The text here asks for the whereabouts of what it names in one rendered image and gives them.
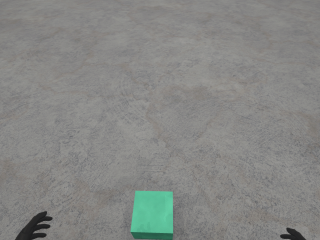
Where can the right robot hand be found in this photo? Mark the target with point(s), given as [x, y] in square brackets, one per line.
[293, 235]

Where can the left robot hand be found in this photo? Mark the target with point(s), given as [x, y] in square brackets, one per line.
[27, 232]

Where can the carton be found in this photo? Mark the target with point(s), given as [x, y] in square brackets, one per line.
[152, 216]

